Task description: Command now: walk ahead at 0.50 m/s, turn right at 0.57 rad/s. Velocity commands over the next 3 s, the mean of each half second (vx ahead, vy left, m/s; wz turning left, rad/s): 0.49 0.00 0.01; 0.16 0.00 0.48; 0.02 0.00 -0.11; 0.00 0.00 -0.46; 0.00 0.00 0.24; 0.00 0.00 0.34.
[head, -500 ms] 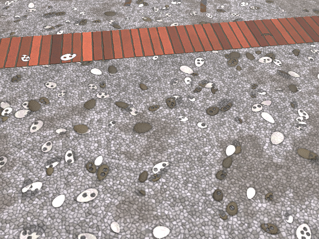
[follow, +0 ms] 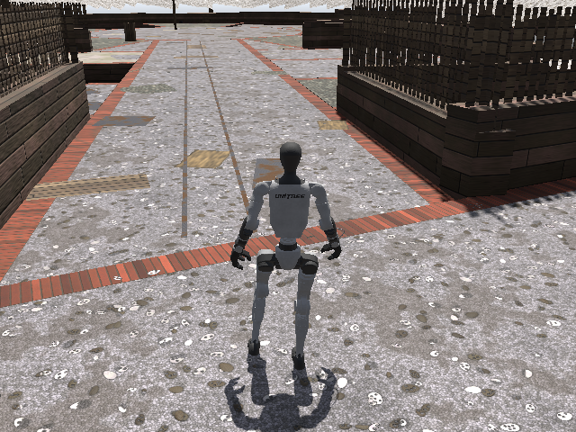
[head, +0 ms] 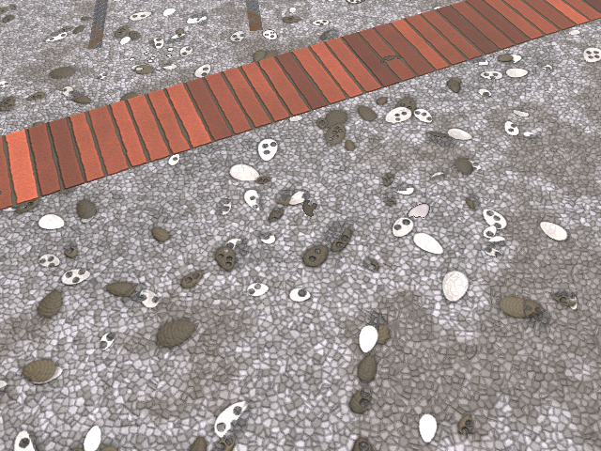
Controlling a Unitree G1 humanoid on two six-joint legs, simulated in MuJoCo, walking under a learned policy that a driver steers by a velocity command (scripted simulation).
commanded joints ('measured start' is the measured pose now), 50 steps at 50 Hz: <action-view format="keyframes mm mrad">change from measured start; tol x32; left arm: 1 -27 172 47 -74 -5 -20 24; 50 -231 120 15 -64 25 26 36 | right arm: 1 -9 -62 -15 -58 -8 5 -5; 50 171 -59 -18 -89 11 152 -39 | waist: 1 -27 -66 -66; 16 -72 234 -362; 50 -49 -161 -175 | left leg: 1 -24 -14 18 -165 150 -41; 14 268 -119 103 -566 226 136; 17 936 227 -755 -760 -132 387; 27 381 0 -166 -754 751 265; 37 478 -46 -346 -492 494 144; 40 47 -234 -128 111 -488 16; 50 190 -84 21 -99 -160 -56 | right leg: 1 18 -226 220 -171 243 -173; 9 160 -290 201 -128 113 -110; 14 270 -267 102 156 620 -41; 18 -534 -92 96 907 -310 82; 36 -179 -48 71 66 138 136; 39 385 -409 344 72 886 -67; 44 108 -378 267 -43 288 -116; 50 24 -335 115 -92 318 -154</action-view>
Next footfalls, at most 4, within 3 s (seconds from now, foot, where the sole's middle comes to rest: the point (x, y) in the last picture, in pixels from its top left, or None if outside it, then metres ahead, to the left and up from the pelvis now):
0.30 left None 0.35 0.15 -0.78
0.76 right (334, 382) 0.61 0.00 -0.78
1.16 left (233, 444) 0.46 0.22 -0.78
1.54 right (340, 414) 0.53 -0.01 -0.78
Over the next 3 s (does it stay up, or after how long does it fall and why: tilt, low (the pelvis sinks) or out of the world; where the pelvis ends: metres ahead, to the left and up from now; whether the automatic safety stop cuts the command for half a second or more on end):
stays up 0.49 0.16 0.00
